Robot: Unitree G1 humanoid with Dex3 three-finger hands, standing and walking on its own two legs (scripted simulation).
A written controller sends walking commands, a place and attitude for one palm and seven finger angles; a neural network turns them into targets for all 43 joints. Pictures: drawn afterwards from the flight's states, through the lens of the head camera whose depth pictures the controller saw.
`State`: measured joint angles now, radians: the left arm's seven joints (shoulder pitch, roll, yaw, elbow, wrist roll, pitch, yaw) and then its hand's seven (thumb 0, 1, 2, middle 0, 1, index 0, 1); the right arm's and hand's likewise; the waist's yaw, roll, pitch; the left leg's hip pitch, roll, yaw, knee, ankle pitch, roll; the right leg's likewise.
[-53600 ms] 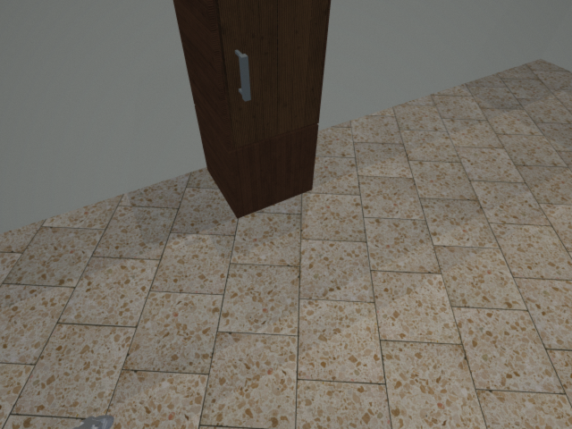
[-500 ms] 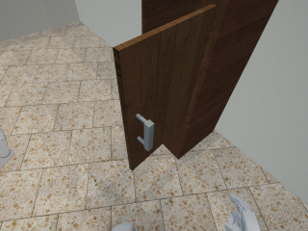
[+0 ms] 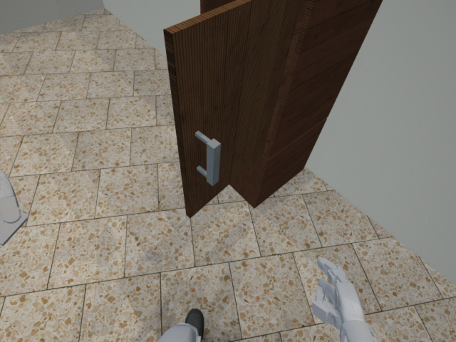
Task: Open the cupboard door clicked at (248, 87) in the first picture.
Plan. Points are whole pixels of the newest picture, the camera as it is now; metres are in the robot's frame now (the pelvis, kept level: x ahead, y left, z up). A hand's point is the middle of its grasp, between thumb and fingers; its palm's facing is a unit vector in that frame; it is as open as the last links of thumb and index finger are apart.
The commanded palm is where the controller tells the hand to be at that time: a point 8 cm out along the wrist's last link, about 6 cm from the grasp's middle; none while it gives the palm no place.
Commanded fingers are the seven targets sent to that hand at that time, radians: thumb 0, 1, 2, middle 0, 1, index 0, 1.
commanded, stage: step back with the hand held close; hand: left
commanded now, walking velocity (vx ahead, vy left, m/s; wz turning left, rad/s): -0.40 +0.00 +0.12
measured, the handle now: (206, 159) +0.50 +0.12 -0.04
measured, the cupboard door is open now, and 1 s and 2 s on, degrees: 96 96 96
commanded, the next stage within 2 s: stop stepping back and stand still in 0.10 s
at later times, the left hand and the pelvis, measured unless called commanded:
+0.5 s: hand out of the picture +0.12 +0.27 +0.16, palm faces +0.46 -0.79 -0.41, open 7.5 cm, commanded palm +0.05 +0.30 +0.19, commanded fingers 0.00 0.90 0.90 -0.20 -0.30 -0.20 -0.30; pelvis -0.08 +0.00 +0.00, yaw +1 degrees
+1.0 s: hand out of the picture +0.04 +0.27 +0.17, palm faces +0.44 -0.78 -0.44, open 7.5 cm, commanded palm -0.02 +0.30 +0.19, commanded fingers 0.00 0.90 0.90 -0.20 -0.30 -0.20 -0.30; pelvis -0.14 +0.00 +0.01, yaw +2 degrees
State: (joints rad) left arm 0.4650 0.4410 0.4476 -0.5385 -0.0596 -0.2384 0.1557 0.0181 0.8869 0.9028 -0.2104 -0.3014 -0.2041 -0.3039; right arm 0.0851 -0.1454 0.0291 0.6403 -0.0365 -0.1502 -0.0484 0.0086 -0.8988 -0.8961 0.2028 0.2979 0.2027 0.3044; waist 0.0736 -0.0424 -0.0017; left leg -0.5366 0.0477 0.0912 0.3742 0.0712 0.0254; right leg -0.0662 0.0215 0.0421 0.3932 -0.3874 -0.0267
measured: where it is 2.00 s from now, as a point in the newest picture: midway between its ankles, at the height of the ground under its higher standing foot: outside the picture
